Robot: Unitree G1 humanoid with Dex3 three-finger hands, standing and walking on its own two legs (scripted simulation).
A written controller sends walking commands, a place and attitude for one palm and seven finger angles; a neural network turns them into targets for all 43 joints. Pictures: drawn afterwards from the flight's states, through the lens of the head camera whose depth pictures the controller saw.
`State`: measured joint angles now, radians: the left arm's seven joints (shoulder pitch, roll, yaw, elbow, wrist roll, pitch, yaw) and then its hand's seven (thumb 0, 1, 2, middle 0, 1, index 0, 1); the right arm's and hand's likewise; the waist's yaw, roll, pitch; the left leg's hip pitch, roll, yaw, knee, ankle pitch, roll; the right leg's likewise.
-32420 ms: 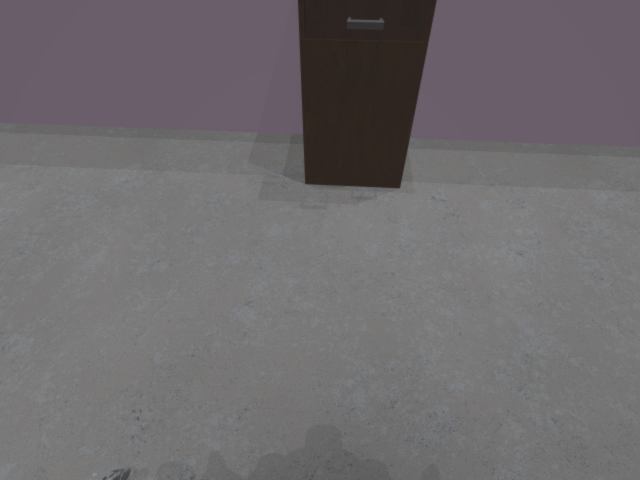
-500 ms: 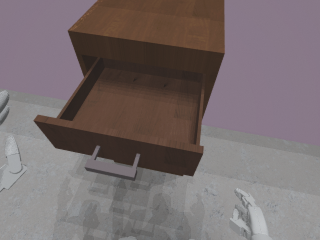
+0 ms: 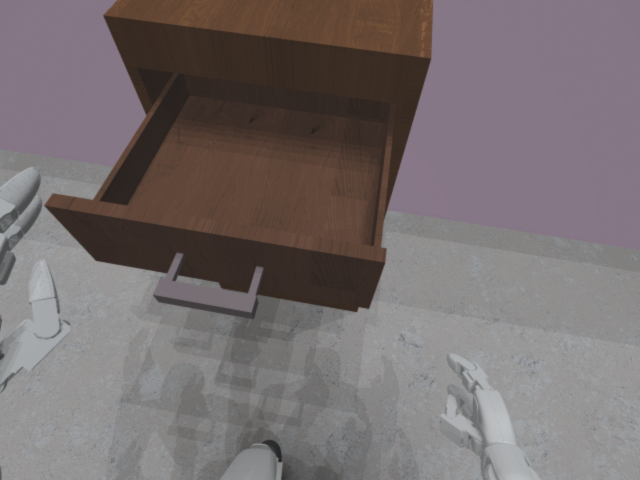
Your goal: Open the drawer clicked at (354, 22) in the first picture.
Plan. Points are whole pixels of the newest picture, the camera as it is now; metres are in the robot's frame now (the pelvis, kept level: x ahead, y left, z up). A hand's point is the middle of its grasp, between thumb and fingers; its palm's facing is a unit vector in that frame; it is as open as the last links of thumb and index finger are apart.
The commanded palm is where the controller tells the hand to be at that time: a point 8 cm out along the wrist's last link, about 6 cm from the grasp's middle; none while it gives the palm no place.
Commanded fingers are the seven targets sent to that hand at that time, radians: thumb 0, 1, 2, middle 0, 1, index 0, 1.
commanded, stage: step back with the hand held close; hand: left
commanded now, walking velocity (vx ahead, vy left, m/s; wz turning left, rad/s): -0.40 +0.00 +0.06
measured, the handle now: (212, 283) +0.34 +0.17 +0.00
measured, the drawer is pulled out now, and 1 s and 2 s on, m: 0.28 0.28 0.28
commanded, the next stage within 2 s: stop stepping back and stand still in 0.24 s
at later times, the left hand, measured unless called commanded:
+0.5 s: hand out of the picture +0.05 +0.21 +0.18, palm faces +0.40 -0.77 -0.51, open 7.4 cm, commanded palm -0.01 +0.25 +0.19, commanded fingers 0.00 0.90 0.90 -0.20 -0.30 -0.20 -0.30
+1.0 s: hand out of the picture -0.02 +0.20 +0.18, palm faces +0.48 -0.77 -0.42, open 7.4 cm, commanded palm -0.08 +0.24 +0.19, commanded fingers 0.00 0.90 0.90 -0.20 -0.30 -0.20 -0.30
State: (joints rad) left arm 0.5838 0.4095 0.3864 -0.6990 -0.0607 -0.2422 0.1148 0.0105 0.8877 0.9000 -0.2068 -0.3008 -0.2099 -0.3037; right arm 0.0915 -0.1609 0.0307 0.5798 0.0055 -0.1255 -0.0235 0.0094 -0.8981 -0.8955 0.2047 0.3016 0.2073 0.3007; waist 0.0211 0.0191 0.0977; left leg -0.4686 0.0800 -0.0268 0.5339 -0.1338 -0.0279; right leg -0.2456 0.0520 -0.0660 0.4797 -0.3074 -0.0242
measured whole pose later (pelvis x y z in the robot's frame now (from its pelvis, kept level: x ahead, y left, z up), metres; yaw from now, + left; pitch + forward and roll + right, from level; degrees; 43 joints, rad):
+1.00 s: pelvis -0.18 -0.06 +0.00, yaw +6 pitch -1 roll +1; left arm 0.61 0.37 0.36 -0.57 -0.03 -0.22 0.15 0.01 0.89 0.90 -0.21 -0.30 -0.21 -0.30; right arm 0.26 -0.22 -0.01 0.65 0.01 -0.10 -0.05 0.01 -0.90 -0.90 0.20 0.30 0.20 0.30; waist -0.01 -0.02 -0.02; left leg -0.28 0.00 0.04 0.62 -0.38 0.04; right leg -0.29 0.02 -0.10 0.50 -0.21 -0.07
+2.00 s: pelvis -0.18 -0.05 +0.01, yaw +6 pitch -2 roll +0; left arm 0.30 0.11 0.00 1.13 0.01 0.00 0.03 0.00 0.91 0.90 -0.20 -0.30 -0.20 -0.30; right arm 0.35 -0.07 0.01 1.13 -0.01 0.01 -0.03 0.00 -0.90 -0.90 0.20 0.30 0.20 0.30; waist 0.00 0.02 0.04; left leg -0.17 0.01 0.06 0.41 -0.20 0.01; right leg -0.22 0.03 -0.07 0.41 -0.15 -0.06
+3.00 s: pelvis -0.16 -0.07 +0.01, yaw +5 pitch -2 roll +0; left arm 0.24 0.14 0.02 1.12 0.01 0.00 0.03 0.00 0.91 0.90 -0.20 -0.30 -0.20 -0.30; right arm 0.30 -0.13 -0.02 1.12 -0.01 0.01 -0.04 0.00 -0.91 -0.90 0.20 0.30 0.20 0.30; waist 0.00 0.02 0.07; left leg -0.14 0.04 0.05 0.39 -0.22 -0.02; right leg -0.17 0.07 -0.08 0.35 -0.16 -0.09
